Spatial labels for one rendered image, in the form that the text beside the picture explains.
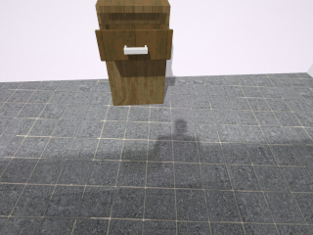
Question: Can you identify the drawer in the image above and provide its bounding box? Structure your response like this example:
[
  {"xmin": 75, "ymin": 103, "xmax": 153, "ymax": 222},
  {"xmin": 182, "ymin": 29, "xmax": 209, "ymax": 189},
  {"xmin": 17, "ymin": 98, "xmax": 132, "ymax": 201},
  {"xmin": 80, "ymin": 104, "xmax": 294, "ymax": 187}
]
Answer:
[{"xmin": 95, "ymin": 23, "xmax": 173, "ymax": 62}]

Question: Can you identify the handle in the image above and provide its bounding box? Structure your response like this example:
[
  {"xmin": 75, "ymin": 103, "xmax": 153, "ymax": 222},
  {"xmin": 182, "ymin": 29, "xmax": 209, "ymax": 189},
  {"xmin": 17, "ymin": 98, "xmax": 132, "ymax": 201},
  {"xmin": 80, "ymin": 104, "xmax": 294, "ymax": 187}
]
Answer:
[{"xmin": 123, "ymin": 45, "xmax": 148, "ymax": 55}]

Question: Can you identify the cabinet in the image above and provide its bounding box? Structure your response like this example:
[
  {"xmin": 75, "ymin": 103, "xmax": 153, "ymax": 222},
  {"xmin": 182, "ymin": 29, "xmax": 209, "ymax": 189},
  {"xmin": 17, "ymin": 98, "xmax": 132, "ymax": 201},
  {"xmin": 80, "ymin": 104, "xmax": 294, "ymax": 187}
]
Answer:
[{"xmin": 95, "ymin": 0, "xmax": 171, "ymax": 106}]

